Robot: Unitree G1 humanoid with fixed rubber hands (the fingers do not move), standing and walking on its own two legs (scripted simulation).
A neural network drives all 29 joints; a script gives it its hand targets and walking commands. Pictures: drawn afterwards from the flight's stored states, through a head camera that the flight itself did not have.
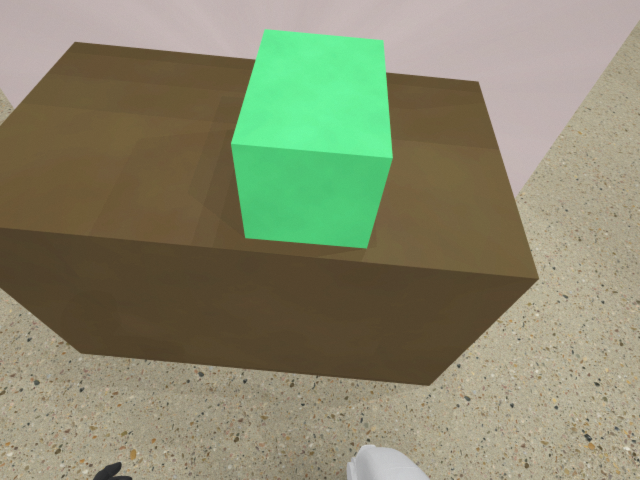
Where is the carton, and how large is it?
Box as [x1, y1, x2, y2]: [231, 29, 392, 247]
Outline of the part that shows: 265,29 231,142 245,237 366,247 392,158 383,41 375,39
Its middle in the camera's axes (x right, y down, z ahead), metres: -0.01 -0.18 +0.70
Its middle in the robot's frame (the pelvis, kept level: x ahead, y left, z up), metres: +0.66 -0.01 +0.01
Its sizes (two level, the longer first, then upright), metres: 0.318 0.218 0.214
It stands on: a pedestal, 0.66 m high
